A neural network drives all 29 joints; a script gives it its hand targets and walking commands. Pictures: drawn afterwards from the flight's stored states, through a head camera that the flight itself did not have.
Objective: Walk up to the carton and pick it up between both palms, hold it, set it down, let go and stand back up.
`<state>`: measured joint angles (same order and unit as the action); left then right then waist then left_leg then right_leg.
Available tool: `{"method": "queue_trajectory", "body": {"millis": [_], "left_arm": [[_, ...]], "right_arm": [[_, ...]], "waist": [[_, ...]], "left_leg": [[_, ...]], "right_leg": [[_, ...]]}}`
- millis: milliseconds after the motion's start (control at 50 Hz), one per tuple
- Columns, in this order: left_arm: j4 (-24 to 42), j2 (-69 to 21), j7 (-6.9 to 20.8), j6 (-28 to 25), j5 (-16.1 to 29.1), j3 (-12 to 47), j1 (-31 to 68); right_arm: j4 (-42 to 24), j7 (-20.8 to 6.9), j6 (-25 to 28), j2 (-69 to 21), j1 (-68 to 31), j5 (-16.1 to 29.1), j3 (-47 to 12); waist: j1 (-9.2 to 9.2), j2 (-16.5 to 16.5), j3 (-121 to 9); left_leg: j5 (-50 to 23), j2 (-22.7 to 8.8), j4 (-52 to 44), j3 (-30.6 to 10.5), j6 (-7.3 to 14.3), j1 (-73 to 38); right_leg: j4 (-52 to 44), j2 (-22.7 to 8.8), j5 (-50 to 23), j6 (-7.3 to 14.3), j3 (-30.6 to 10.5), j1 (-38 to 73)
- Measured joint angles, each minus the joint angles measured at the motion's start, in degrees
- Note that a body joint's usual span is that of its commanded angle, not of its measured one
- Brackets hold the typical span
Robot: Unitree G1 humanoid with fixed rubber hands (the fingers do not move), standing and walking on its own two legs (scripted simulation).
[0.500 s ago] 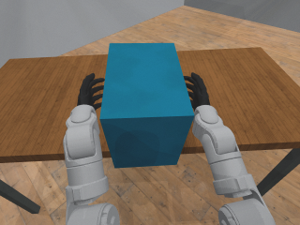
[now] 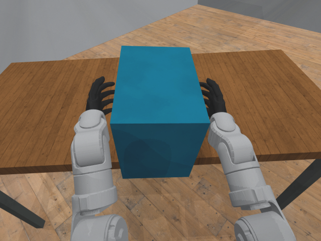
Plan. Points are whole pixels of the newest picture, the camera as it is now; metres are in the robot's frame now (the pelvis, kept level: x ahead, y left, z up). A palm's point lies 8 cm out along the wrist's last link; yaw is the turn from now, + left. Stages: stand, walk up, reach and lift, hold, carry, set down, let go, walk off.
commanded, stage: hold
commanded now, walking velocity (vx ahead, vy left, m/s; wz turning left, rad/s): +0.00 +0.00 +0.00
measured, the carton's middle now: (156, 113) +0.41 +0.01 +0.11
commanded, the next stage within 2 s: none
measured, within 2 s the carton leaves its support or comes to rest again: neither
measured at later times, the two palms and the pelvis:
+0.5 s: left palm (96, 112) +0.34 +0.14 +0.18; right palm (216, 112) +0.35 -0.13 +0.15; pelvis +0.00 -0.01 +0.00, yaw +0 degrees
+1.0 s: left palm (95, 113) +0.34 +0.14 +0.18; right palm (215, 112) +0.35 -0.13 +0.15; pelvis +0.01 +0.00 +0.00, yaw +0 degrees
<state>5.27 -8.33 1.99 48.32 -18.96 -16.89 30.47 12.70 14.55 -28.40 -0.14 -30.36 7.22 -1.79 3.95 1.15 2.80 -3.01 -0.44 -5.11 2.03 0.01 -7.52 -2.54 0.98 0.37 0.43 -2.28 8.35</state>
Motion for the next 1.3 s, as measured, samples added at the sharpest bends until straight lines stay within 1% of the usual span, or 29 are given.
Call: {"method": "queue_trajectory", "body": {"millis": [140, 220, 300, 360, 400, 440, 520, 640, 740, 780, 860, 920, 1060, 1120, 1180, 1300], "left_arm": [[2.02, -0.39, -0.15, 0.8, 0.14, -0.08, -0.7], [2.69, -0.28, 0.69, 1.85, -0.66, -0.25, -1.32], [4.79, -0.39, 0.54, 2.7, -0.29, 0.31, -2.9], [6.32, -0.74, 0.0, 2.43, 0.16, 0.92, -3.47], [5.34, -0.53, 0.01, 2.1, -0.02, 0.81, -2.66], [2.96, -0.13, 0.41, 1.81, -0.37, 0.08, -1.13], [-0.1, 0.51, 1.11, 1.36, -0.41, -1.16, 0.61], [1.47, 0.16, 0.56, -0.27, 0.64, -0.71, -0.29], [-1.39, 0.67, 1.26, -0.21, -0.5, -1.0, 0.85], [-0.63, 0.56, 1.26, 0.39, -0.33, -1.04, 0.24], [3.29, -0.25, 0.7, 0.89, 0.27, -0.28, -2.11], [4.43, -0.35, 0.49, 1.14, 0.31, 0.11, -2.84], [1.12, 0.45, 0.84, 1.13, -0.18, -0.58, -0.31], [1.48, 0.44, 0.54, 0.76, 0.2, -0.54, -0.07], [2.65, 0.22, 0.42, 0.32, 0.34, -0.44, -0.35], [1.19, 0.19, 1.49, 1.21, -0.68, -1.16, -0.22]], "right_arm": [[-0.99, 0.26, -0.32, 0.21, 0.26, 0.78, -0.58], [-0.73, 0.73, -0.82, 0.07, 0.61, 0.9, -1.4], [-2.35, 1.52, -1.04, 0.11, 2.18, 2.03, -2.31], [-3.87, 1.71, -0.75, 0.81, 2.66, 2.55, -2.77], [-3.07, 1.44, -0.63, 0.88, 1.82, 2.27, -2.42], [-1.25, 1.14, -0.74, 0.58, 0.53, 1.55, -1.72], [0.79, 1.19, -0.9, -0.24, -0.6, 0.45, -0.94], [-0.97, 1.47, 0.2, -0.05, -0.06, 1.18, -0.84], [1.31, 1.06, -0.44, -0.32, -1.08, 0.02, -0.28], [0.96, 1.33, -0.62, -0.44, -0.4, 0.49, -0.64], [-1.87, 1.9, -0.39, 0.18, 1.54, 1.83, -2.07], [-2.44, 1.96, -0.46, 0.72, 1.81, 1.99, -2.89], [0.09, 1.37, -0.6, -0.07, 0.01, 0.73, -1.34], [-0.32, 1.44, -0.35, -0.29, -0.32, 0.67, -0.87], [-1.19, 1.37, -0.08, -0.12, -0.5, 0.89, -0.88], [0.41, 1.28, -0.76, -0.23, -0.37, 0.65, -1.15]], "waist": [[0.53, -0.4, 0.02], [0.77, -0.88, 1.19], [0.65, -0.79, 1.65], [0.17, -0.54, 1.18], [-0.14, -0.35, 1.11], [-0.45, -0.21, 1.41], [-0.64, -0.32, 1.74], [-0.55, -0.29, -0.14], [-0.21, -0.2, 0.42], [-0.11, -0.27, 0.72], [-0.16, -0.34, 0.91], [-0.11, -0.42, 1.04], [-0.6, -0.73, 1.48], [-0.78, -0.62, 0.97], [-0.52, -0.43, 0.42], [0.24, -0.12, 1.8]], "left_leg": [[0.59, 0.0, -0.03, 0.08, -0.09, -1.06], [0.92, -0.07, -0.04, 0.13, -0.25, -2.59], [0.93, -0.19, -0.05, 0.2, -0.38, -2.76], [0.81, -0.28, -0.04, 0.16, -0.44, -2.36], [0.74, -0.37, -0.02, 0.16, -0.48, -2.39], [0.66, -0.48, 0.01, 0.18, -0.5, -2.56], [0.43, -0.64, 0.01, 0.13, -0.49, -2.18], [0.31, -0.56, -0.02, -0.01, -0.56, -0.43], [0.68, -0.39, 0.0, -0.04, -0.46, -1.58], [0.79, -0.35, -0.02, 0.08, -0.43, -1.79], [0.91, -0.28, -0.05, 0.28, -0.44, -1.86], [0.92, -0.24, -0.03, 0.18, -0.45, -2.13], [0.66, -0.43, 0.0, 0.05, -0.48, -2.15], [0.54, -0.45, -0.01, 0.19, -0.46, -1.38], [0.56, -0.34, -0.02, 0.14, -0.42, -1.17], [0.86, -0.14, -0.03, 0.17, -0.3, -2.87]], "right_leg": [[-0.79, -0.03, 0.11, 0.03, -0.04, 1.36], [-1.64, 0.02, -0.05, 0.16, -0.07, 3.24], [-1.71, 0.13, -0.12, 0.28, -0.12, 3.4], [-1.54, 0.23, -0.14, 0.35, -0.07, 2.93], [-1.23, 0.33, -0.07, 0.4, -0.04, 2.81], [-0.85, 0.44, 0.03, 0.45, -0.03, 2.8], [-0.35, 0.6, 0.08, 0.49, 0.09, 2.19], [-0.64, 0.51, -0.14, 0.53, 0.27, 0.62], [-0.99, 0.32, 0.05, 0.41, 0.34, 1.94], [-1.27, 0.28, -0.03, 0.4, 0.23, 2.22], [-2.02, 0.18, -0.37, 0.37, 0.03, 2.56], [-2.15, 0.15, -0.44, 0.33, 0.14, 2.91], [-0.73, 0.36, 0.1, 0.45, 0.34, 2.3], [-0.67, 0.37, -0.05, 0.45, 0.24, 1.45], [-1.26, 0.25, -0.3, 0.37, 0.3, 1.54], [-2.06, 0.03, -0.48, 0.21, 0.3, 3.58]]}}
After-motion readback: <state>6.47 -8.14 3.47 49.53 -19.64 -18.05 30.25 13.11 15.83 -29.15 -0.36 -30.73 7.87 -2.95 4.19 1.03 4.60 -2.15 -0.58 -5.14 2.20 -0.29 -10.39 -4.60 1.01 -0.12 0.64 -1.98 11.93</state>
